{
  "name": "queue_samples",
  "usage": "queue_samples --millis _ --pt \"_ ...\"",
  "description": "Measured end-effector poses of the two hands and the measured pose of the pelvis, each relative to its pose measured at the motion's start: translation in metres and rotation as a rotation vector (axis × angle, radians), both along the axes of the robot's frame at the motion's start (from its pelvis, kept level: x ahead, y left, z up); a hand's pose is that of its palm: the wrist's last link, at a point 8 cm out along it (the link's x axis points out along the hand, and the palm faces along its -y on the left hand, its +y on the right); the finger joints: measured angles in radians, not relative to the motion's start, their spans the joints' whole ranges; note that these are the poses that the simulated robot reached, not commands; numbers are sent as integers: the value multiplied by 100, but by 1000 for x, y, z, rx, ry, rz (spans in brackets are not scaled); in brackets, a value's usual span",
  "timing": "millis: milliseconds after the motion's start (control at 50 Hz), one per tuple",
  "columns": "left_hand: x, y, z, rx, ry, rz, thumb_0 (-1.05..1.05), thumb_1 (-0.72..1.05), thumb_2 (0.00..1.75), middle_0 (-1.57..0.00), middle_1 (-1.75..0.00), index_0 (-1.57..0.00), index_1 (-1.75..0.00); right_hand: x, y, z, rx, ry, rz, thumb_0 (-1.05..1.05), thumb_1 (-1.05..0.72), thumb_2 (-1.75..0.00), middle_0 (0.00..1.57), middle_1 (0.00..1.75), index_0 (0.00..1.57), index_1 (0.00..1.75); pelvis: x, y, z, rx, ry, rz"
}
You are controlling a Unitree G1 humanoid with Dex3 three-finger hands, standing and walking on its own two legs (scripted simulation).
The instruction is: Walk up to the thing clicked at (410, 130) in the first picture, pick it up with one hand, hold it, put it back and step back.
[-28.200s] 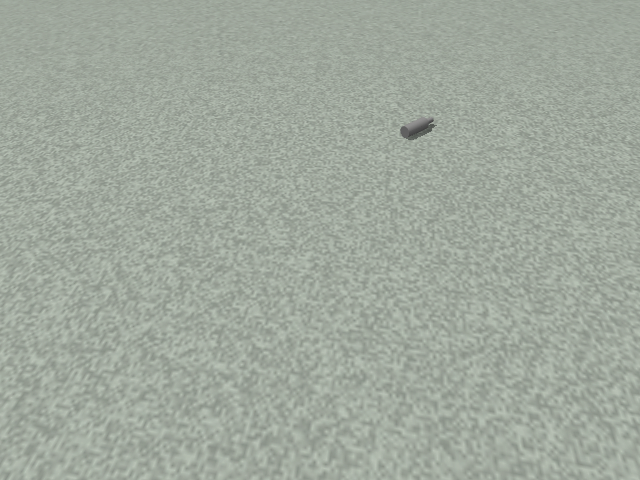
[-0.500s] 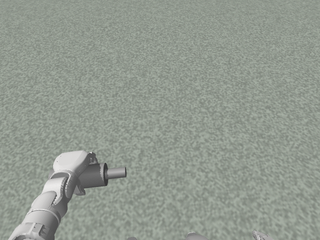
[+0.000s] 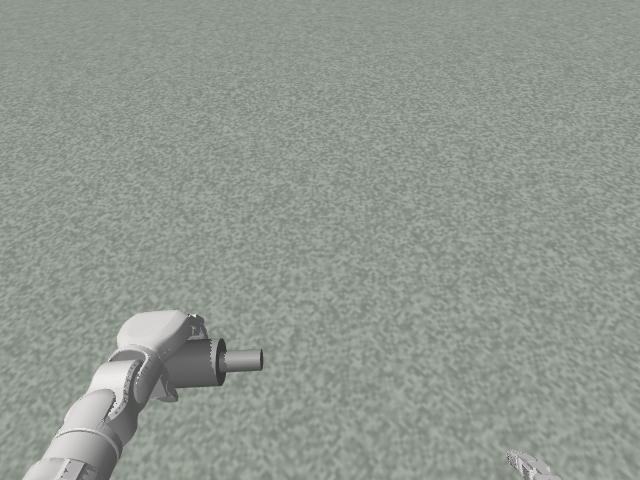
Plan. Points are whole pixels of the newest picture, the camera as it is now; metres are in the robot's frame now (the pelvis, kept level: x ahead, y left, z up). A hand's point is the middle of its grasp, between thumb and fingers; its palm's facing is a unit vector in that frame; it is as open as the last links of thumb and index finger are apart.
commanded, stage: hold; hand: left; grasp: from above
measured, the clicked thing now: (189, 363) +0.32 +0.20 -0.07
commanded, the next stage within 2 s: crouch in 1.54 s
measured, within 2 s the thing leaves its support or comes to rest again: neither
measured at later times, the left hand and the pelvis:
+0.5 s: hand (160, 379) +0.28 +0.21 -0.03, palm faces -0.46 -0.03 -0.89, open 9.4 cm; pelvis -0.02 +0.00 +0.01, yaw +0 degrees
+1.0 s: hand (160, 377) +0.27 +0.21 -0.01, palm faces -0.45 -0.03 -0.89, open 9.5 cm; pelvis -0.02 +0.00 +0.02, yaw +0 degrees
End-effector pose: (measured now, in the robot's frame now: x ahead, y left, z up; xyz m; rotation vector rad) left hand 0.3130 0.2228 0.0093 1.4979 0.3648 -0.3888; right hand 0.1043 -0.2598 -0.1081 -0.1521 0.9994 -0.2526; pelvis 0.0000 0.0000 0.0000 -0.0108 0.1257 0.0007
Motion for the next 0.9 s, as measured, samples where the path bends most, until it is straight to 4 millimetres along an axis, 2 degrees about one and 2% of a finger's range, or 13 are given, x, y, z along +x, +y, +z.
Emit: queue_samples --millis 240,560,900 --pt "-13 -2 15 2 -12 -16 0 9 41 -76 -46 -77 -44 8 2 9 3 -35 9 1 -90 -90 20 30 21 30 -6 0 6 4 -41 -4" --pt "-32 -7 25 -8 -3 -22 0 10 42 -74 -50 -75 -48 4 8 14 20 -62 26 1 -90 -90 20 30 21 30 -18 -1 12 9 -83 -8" --pt "-36 -10 38 -9 -27 -29 0 8 45 -73 -54 -74 -53 12 8 19 24 -83 34 1 -91 -90 20 30 20 30 -20 -2 16 12 -106 -9"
